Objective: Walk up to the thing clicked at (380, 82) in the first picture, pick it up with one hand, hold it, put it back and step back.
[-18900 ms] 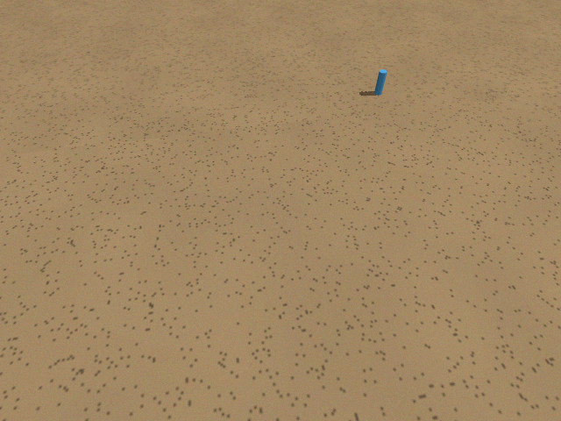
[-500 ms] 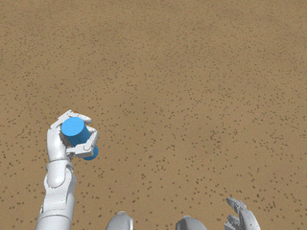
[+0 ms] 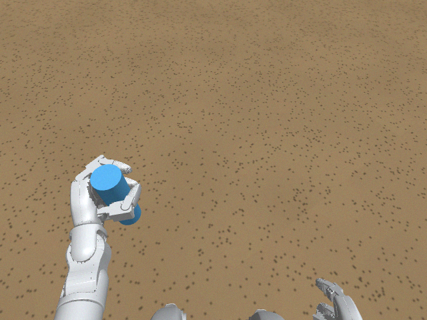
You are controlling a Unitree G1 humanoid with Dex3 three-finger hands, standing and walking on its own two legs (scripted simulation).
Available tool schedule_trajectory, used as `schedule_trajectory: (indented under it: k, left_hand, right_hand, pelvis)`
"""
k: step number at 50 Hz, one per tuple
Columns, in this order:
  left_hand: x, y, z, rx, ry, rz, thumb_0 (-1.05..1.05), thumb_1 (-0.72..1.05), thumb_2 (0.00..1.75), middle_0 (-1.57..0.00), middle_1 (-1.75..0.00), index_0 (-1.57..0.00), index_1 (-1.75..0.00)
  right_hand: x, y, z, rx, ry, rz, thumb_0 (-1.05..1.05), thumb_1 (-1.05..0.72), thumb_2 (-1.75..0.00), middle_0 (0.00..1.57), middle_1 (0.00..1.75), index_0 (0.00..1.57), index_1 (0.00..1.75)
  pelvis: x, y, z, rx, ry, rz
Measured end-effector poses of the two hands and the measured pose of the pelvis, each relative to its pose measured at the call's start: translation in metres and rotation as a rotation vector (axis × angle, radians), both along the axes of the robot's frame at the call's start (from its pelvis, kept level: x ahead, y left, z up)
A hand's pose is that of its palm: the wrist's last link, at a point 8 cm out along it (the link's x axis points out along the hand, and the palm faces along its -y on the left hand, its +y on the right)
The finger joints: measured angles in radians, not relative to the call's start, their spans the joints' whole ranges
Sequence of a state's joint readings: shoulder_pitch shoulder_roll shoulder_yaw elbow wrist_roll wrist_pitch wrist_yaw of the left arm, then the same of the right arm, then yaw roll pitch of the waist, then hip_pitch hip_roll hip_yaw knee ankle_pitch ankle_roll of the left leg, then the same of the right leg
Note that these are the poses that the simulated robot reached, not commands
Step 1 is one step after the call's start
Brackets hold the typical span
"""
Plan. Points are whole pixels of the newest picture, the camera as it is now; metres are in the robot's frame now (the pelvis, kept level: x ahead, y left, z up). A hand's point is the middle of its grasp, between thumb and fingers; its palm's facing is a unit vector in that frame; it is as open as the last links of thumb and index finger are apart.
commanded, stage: hold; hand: left
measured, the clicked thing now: (119, 197) +0.33 +0.19 +0.03
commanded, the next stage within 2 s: none
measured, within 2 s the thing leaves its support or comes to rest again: neither
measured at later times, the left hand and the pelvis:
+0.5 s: hand (125, 189) +0.33 +0.17 +0.07, palm faces +0.20 -0.98 +0.02, open 6.8 cm; pelvis +0.00 +0.00 +0.01, yaw +0 degrees
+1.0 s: hand (126, 189) +0.33 +0.17 +0.06, palm faces +0.20 -0.98 +0.01, open 6.8 cm; pelvis +0.00 +0.00 +0.01, yaw +0 degrees
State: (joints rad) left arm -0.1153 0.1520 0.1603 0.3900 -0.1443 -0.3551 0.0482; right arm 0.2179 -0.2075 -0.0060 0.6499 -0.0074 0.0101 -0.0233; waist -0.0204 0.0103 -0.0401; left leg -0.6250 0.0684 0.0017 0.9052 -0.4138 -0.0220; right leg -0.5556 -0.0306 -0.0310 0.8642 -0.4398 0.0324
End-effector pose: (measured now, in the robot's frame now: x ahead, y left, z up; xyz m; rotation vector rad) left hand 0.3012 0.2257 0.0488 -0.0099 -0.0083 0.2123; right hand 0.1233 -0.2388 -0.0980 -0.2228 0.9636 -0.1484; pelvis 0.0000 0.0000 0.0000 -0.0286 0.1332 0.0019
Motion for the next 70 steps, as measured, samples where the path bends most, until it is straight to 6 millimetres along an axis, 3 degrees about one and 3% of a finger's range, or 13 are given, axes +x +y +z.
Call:
schedule_trajectory:
  k: [27,70]
  left_hand:
    - [-0.005,-0.011,0.017,-0.003,-0.017,-0.011,0.02,-0.03,1.16,-0.9,-1.12,-0.93,-1.12]
    - [-0.007,-0.009,0.015,-0.001,-0.013,0.0,0.02,-0.03,1.16,-0.9,-1.12,-0.93,-1.12]
  right_hand:
    - [0.005,0.0,0.01,0.012,-0.038,0.008,0.01,-0.9,-0.9,0.2,0.3,0.2,0.3]
    - [0.004,-0.001,0.011,0.017,-0.028,0.005,0.01,-0.9,-0.9,0.2,0.3,0.2,0.3]
  pelvis:
    - [-0.003,-0.003,0.009,0.006,-0.038,0.004]
    - [-0.002,-0.004,0.01,0.007,-0.042,0.004]
